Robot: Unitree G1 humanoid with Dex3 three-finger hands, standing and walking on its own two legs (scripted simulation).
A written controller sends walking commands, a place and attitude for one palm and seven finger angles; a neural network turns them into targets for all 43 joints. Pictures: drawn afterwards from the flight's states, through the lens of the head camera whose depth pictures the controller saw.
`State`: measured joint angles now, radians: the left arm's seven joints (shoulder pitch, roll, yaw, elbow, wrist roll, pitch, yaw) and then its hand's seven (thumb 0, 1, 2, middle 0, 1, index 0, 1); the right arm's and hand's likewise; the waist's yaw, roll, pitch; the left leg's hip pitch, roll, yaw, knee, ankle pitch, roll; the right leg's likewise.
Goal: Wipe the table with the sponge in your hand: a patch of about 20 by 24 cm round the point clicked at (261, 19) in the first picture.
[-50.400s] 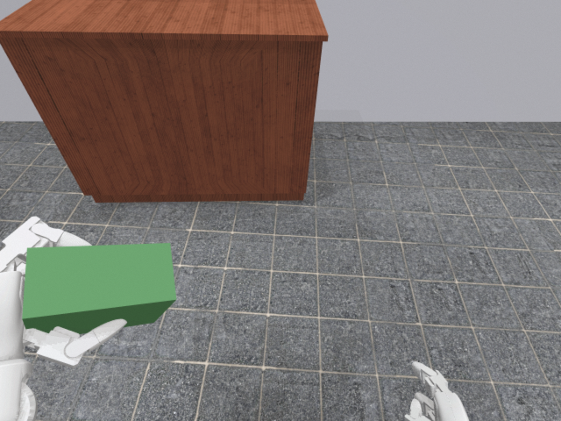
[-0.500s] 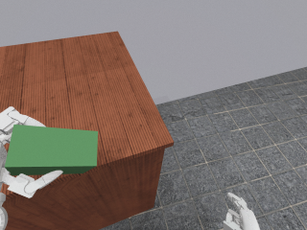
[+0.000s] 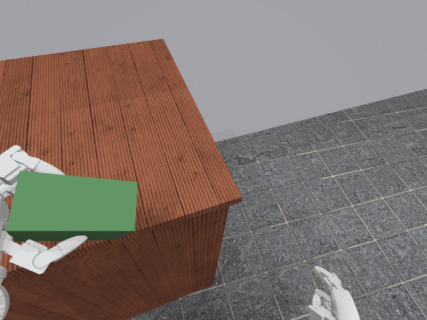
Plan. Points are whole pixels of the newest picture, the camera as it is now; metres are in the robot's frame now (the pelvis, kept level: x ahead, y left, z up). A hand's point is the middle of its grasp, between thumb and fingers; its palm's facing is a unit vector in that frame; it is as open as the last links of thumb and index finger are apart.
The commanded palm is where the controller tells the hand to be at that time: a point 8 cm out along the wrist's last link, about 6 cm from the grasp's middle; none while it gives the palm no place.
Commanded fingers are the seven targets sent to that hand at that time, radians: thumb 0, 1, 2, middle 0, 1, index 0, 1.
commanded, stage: shuffle to correct the standing spot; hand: left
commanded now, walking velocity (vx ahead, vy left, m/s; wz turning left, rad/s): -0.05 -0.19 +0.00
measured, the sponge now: (93, 212) +0.23 +0.19 +0.14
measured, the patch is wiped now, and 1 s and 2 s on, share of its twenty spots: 0.00 0.00 0.00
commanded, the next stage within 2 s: none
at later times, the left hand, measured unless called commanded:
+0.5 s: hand (44, 213) +0.22 +0.24 +0.17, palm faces +0.33 -0.85 -0.41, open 10.5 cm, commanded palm +0.16 +0.28 +0.18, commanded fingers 0.00 0.10 1.30 -1.20 -1.60 -1.20 -1.60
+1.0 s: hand (42, 213) +0.22 +0.24 +0.16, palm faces +0.33 -0.86 -0.39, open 10.5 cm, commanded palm +0.16 +0.28 +0.18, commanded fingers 0.00 0.10 1.30 -1.20 -1.60 -1.20 -1.60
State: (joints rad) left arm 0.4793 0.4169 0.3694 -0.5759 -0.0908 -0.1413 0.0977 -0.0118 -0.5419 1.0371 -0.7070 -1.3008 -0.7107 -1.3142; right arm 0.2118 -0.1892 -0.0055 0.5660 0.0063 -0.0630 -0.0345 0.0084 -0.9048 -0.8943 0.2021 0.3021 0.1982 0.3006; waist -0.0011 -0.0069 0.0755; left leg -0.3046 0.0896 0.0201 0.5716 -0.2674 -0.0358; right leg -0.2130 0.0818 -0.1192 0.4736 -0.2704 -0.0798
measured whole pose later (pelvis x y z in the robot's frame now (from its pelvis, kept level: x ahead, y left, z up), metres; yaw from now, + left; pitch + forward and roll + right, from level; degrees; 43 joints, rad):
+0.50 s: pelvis +0.00 +0.00 +0.00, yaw +0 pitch +0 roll -1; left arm 0.50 0.40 0.37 -0.57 -0.09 -0.13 0.11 -0.01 -0.54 1.04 -0.70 -1.30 -0.71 -1.32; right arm 0.21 -0.20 -0.01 0.56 0.01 -0.06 -0.03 0.01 -0.90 -0.89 0.20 0.30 0.20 0.30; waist 0.00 0.00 0.06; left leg -0.32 0.10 0.02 0.58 -0.27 -0.04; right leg -0.23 0.09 -0.12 0.49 -0.27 -0.09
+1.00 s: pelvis +0.00 +0.00 +0.00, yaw +0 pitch +0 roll -1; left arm 0.51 0.40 0.37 -0.57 -0.10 -0.13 0.12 -0.01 -0.54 1.04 -0.70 -1.31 -0.70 -1.32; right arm 0.22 -0.20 -0.01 0.57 0.01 -0.05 -0.03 0.01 -0.90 -0.89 0.20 0.30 0.20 0.30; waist -0.01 0.00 0.05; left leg -0.31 0.09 0.03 0.59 -0.28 -0.03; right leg -0.23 0.08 -0.11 0.50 -0.29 -0.09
